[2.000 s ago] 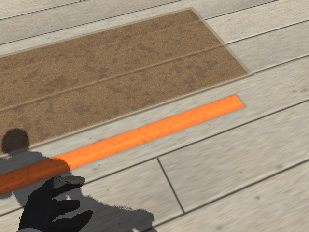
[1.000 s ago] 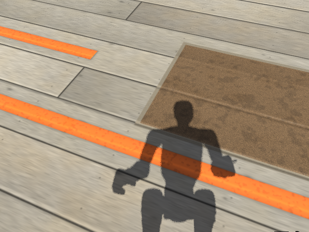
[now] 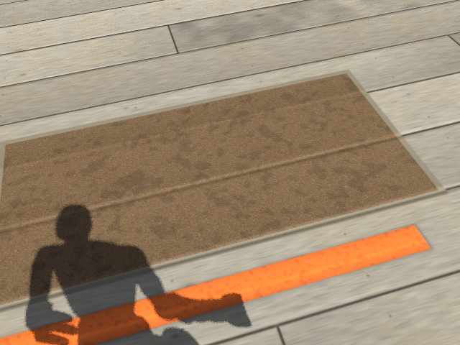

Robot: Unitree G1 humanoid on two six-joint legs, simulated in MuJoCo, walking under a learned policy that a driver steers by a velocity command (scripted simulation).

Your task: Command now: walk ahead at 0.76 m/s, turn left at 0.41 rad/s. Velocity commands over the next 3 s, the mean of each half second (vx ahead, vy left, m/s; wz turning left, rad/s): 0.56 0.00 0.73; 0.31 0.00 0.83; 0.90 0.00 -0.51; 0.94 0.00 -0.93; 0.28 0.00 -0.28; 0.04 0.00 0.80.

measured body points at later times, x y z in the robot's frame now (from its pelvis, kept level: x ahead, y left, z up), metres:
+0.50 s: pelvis +0.31 +0.08 -0.01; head +0.37 +0.11 +0.44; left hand +0.42 +0.41 -0.08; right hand +0.54 -0.15 -0.10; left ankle +0.32 +0.14 -0.75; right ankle +0.49 -0.05 -0.68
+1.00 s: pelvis +0.48 +0.13 +0.00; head +0.47 +0.14 +0.45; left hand +0.29 +0.37 -0.11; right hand +0.79 +0.10 -0.08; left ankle +0.38 +0.25 -0.68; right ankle +0.60 +0.08 -0.75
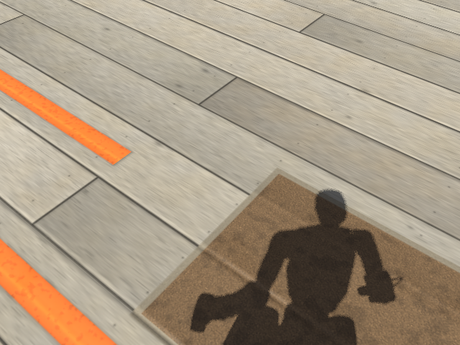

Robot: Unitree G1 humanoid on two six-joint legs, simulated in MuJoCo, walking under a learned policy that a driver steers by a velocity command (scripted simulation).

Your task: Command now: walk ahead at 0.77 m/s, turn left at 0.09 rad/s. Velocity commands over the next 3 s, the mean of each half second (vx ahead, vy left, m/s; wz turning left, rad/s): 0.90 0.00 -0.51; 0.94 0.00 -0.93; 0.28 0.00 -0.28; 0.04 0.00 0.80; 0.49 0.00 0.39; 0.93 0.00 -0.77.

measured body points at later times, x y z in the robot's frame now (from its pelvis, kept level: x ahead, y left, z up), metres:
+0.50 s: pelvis +0.24 +0.01 -0.04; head +0.26 +0.01 +0.41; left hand +0.53 +0.16 -0.11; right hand +0.10 -0.23 -0.16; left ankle +0.04 +0.17 -0.74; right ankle +0.41 -0.17 -0.70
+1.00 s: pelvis +0.63 -0.15 -0.04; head +0.64 -0.18 +0.41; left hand +0.87 +0.04 -0.14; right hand +0.65 -0.51 -0.06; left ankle +0.86 -0.18 -0.75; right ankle +0.42 -0.12 -0.74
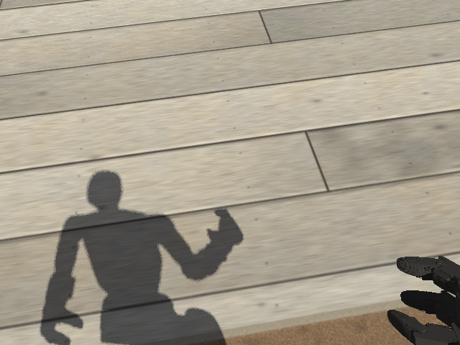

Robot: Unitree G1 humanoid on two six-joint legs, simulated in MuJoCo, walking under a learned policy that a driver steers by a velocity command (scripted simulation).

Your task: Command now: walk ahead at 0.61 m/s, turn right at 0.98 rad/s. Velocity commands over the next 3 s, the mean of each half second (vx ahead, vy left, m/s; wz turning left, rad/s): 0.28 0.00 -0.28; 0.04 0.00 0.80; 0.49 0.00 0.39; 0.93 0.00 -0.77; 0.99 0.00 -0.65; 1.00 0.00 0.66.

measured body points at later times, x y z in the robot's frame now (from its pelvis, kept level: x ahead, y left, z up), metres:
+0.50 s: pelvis +0.17 +0.01 +0.03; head +0.21 -0.01 +0.47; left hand +0.43 +0.22 -0.03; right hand +0.22 -0.28 -0.10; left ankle +0.16 +0.15 -0.65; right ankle +0.23 -0.10 -0.71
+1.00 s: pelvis +0.19 +0.06 +0.03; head +0.23 +0.11 +0.48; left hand +0.27 +0.40 -0.07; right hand +0.43 -0.17 -0.04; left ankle +0.19 +0.15 -0.71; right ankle +0.28 -0.09 -0.64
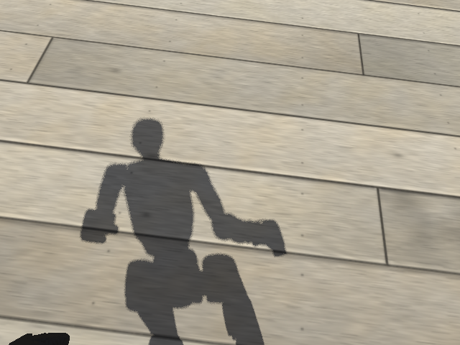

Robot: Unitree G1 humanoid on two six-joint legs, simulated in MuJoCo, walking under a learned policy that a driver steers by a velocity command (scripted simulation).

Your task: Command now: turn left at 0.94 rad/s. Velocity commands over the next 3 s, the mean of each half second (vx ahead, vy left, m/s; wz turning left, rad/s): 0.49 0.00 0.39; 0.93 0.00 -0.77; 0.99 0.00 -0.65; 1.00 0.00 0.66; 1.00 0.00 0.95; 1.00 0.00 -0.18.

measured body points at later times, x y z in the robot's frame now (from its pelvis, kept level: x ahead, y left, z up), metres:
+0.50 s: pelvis +0.12 +0.01 +0.00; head +0.15 -0.01 +0.45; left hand +0.01 +0.26 -0.11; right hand +0.42 -0.15 -0.06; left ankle +0.17 +0.19 -0.71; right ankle +0.06 -0.15 -0.74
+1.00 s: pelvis +0.45 +0.01 -0.05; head +0.48 -0.02 +0.39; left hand +0.76 +0.17 -0.10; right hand +0.34 -0.27 -0.18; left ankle +0.20 +0.20 -0.72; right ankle +0.60 -0.09 -0.74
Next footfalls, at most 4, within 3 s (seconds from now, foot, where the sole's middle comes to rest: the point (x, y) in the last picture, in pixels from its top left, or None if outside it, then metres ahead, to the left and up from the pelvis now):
0.22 right None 0.10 -0.13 -0.78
0.58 left None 0.22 0.19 -0.78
1.00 right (254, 273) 0.64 -0.10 -0.78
1.46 left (267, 156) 1.09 -0.17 -0.78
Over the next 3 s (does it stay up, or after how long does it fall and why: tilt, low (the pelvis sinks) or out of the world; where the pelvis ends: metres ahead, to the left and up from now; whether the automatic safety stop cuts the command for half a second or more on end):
stays up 2.20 -0.34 -0.01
